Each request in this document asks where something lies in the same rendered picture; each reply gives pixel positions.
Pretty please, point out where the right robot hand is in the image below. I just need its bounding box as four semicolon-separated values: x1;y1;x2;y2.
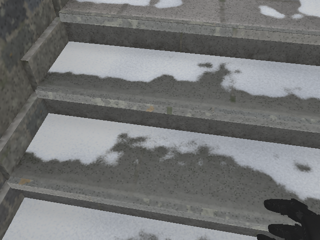
256;198;320;240

